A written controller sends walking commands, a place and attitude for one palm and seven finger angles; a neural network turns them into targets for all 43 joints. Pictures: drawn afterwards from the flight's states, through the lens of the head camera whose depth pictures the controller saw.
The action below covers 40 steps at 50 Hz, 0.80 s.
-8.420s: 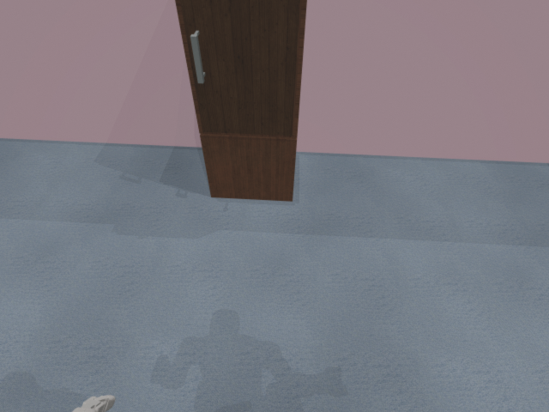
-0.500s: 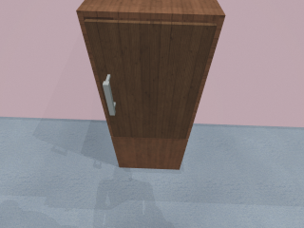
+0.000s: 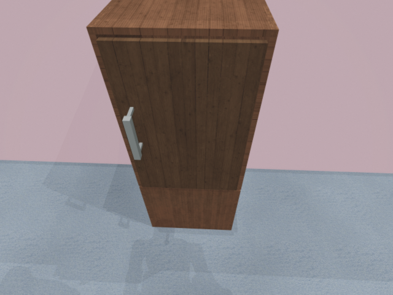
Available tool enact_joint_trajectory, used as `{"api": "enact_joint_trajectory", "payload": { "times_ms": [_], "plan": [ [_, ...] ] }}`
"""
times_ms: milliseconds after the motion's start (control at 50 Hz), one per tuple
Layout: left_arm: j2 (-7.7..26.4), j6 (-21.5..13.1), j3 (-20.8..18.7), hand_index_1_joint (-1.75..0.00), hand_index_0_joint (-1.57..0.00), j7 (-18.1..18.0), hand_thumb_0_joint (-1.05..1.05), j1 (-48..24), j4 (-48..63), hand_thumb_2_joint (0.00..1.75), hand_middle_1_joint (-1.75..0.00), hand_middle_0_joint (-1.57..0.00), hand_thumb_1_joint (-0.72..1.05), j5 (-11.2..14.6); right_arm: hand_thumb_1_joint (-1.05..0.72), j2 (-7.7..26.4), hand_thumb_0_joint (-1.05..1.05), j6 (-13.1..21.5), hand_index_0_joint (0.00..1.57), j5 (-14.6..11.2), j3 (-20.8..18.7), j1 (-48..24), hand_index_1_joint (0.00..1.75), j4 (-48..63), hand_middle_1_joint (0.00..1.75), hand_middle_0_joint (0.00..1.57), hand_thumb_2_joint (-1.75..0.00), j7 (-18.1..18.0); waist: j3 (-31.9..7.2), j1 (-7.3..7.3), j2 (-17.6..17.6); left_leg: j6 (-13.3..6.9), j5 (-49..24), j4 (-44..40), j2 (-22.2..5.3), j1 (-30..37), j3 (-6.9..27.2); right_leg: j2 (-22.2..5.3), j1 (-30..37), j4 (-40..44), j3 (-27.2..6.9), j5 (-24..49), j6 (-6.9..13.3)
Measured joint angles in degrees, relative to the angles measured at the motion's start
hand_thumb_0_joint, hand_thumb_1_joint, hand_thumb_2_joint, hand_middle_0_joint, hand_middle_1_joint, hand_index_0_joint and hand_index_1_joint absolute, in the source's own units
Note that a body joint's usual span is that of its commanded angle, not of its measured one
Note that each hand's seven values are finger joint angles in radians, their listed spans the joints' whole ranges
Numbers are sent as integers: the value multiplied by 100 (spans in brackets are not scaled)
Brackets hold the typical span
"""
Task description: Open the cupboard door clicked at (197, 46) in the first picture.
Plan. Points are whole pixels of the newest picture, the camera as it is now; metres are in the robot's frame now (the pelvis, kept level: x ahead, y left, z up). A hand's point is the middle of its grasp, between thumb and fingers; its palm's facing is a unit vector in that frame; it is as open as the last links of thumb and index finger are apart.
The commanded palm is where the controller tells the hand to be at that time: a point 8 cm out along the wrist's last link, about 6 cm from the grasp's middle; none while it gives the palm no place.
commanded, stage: come to a stop and stand still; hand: left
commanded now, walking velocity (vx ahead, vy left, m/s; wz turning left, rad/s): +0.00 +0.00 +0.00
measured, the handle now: (134, 134) +0.54 +0.22 -0.01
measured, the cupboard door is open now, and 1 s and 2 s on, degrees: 0 0 0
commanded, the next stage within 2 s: look again from close up in 0.14 s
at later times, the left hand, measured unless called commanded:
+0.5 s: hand out of the picture -0.01 +0.18 -0.17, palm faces +0.03 -0.98 -0.19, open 7.3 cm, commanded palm none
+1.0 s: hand (91, 280) +0.16 +0.22 -0.03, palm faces +0.25 -0.96 -0.13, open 7.5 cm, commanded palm +0.08 +0.26 -0.06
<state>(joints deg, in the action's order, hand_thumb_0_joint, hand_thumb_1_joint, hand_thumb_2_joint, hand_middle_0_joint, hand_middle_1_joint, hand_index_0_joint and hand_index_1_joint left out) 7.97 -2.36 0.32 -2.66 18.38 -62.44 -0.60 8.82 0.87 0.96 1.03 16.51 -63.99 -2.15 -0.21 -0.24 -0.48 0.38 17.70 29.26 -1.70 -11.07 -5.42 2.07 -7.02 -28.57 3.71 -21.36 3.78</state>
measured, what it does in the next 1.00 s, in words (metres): stands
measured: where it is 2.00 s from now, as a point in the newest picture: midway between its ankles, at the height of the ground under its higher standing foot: outside the picture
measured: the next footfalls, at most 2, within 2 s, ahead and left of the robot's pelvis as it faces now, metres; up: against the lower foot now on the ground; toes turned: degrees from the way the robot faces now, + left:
none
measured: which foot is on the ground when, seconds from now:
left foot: down 0.00-1.00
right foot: down 0.00-1.00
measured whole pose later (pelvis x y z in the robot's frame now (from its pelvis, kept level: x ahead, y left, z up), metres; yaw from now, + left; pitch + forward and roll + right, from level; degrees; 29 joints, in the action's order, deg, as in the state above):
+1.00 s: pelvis -0.03 +0.02 +0.00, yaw +3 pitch +2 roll +1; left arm 9.3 -8.5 -3.6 -2.4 20.5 -14.9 8.8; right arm 13.7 13.2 -1.2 -0.3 16.6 -49.1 -3.7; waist -2.3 -1.3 -2.4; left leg -2.0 15.7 32.6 1.2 -19.1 -3.9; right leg -1.1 -15.0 -34.2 5.5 -21.4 1.8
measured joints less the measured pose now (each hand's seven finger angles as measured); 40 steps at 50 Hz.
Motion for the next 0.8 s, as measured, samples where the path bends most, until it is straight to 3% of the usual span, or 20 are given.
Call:
{"api": "enact_joint_trajectory", "payload": {
  "times_ms": [300, 800],
  "plan": [
    [15, 95, 7, -30, -20, 54, 0, 53, -79, 90, -30, -20, 91, -6, -92, 16, 1, -13, 20, -20, -10, -275, 30, -24, 30, 20, -90, -44, 81, 95, 177, 8, -63, -160, -45, 130, -26, 57, 171, 286, -33, 148, -4],
    [189, 125, -21, -30, -20, 102, 0, -189, -82, 90, -30, -20, 91, -11, -91, -6, 1, 21, 20, -6, 12, -155, 30, -197, 30, 20, -90, 16, 148, 68, 140, -139, -316, -451, 125, 161, -88, -105, 95, 347, -77, 298, -123]
  ]
}}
